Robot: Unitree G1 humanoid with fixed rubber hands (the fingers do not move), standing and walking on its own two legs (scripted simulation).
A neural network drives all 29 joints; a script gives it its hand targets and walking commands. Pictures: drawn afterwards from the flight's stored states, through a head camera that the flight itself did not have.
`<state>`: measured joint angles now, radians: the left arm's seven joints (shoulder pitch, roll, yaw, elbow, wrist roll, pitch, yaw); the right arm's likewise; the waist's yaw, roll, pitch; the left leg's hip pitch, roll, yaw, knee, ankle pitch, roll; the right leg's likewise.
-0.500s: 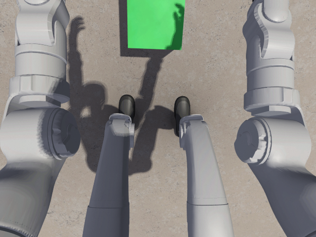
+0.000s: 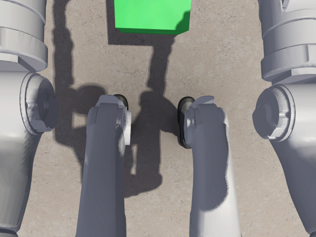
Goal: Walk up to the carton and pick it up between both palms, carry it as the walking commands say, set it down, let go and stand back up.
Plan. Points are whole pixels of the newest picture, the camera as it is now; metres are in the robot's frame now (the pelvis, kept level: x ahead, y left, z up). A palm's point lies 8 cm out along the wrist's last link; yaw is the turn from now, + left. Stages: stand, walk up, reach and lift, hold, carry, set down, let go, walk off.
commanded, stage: reach and lift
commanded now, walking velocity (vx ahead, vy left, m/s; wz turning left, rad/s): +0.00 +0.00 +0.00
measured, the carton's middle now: out of the picture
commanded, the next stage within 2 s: none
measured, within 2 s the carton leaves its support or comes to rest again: neither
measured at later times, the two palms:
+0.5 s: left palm out of the picture +0.58 +0.18 -0.29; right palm out of the picture +0.57 -0.16 -0.28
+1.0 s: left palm out of the picture +0.57 +0.18 -0.34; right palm out of the picture +0.57 -0.16 -0.34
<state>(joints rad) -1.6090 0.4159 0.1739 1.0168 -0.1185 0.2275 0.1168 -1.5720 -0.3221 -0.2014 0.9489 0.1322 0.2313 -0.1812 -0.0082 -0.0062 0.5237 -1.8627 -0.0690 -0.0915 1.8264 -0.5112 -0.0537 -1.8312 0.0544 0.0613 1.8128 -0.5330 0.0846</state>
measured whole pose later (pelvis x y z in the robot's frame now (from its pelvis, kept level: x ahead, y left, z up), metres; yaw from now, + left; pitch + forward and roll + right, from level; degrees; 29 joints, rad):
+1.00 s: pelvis +0.02 +0.00 -0.14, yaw -2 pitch +33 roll -1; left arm -1.59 0.41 0.08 1.30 -0.20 0.04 0.07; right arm -1.59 -0.33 -0.09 1.24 0.18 0.05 -0.12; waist 0.01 -0.01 0.52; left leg -2.23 -0.01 -0.05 2.31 -0.66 -0.03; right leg -2.22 0.03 0.04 2.29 -0.65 0.07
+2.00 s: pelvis +0.03 +0.01 -0.14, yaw -2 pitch +33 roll -2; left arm -1.55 0.32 0.19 1.13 -0.04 0.16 0.00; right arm -1.57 -0.25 -0.26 1.14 -0.01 0.17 -0.03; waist 0.02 -0.02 0.51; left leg -2.22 -0.02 -0.05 2.32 -0.68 -0.03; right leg -2.20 0.06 0.06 2.29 -0.67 0.09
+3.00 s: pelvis +0.01 +0.01 -0.10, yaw -1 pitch +32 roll -4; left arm -1.56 0.20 0.21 0.91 -0.01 0.31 0.32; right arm -1.53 -0.16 -0.31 0.86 -0.07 0.33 -0.23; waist 0.01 0.00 0.53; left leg -2.14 -0.10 -0.08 2.17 -0.59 -0.04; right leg -2.09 0.10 0.08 2.14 -0.62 0.13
